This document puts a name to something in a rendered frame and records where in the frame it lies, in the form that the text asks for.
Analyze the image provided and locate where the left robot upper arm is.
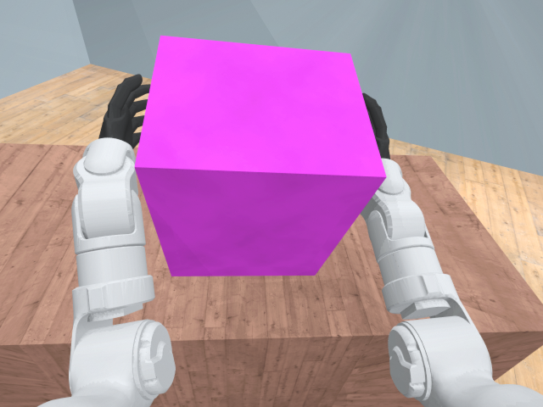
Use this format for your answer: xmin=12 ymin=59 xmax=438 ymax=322
xmin=37 ymin=319 xmax=176 ymax=407

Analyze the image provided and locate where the carton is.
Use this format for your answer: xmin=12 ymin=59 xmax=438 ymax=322
xmin=135 ymin=36 xmax=387 ymax=276

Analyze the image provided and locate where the robot left forearm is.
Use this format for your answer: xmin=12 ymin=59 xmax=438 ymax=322
xmin=69 ymin=137 xmax=155 ymax=394

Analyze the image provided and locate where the right robot hand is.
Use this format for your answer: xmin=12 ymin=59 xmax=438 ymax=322
xmin=362 ymin=93 xmax=390 ymax=159

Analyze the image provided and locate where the robot right forearm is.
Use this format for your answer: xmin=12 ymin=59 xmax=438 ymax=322
xmin=361 ymin=159 xmax=492 ymax=375

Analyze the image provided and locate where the pedestal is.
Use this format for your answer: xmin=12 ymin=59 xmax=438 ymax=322
xmin=0 ymin=143 xmax=543 ymax=407

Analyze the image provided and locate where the right robot upper arm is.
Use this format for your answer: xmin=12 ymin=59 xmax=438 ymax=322
xmin=388 ymin=316 xmax=543 ymax=407

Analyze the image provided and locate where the left robot hand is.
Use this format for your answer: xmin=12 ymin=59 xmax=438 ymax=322
xmin=98 ymin=74 xmax=151 ymax=149

